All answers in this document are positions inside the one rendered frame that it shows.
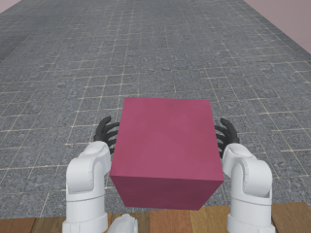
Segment robot right forearm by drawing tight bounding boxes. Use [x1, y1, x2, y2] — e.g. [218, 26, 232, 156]
[222, 143, 276, 233]

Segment left robot hand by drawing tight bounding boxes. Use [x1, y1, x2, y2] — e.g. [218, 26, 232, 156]
[93, 116, 120, 154]

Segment carton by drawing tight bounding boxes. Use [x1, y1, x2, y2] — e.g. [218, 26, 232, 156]
[109, 97, 225, 211]

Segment right robot hand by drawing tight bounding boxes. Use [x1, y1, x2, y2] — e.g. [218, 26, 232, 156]
[214, 118, 240, 158]

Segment robot left forearm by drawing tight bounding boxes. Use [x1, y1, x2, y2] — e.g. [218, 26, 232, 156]
[62, 141, 112, 233]

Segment robot left thigh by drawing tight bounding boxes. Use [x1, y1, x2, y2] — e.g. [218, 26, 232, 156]
[107, 216, 138, 233]

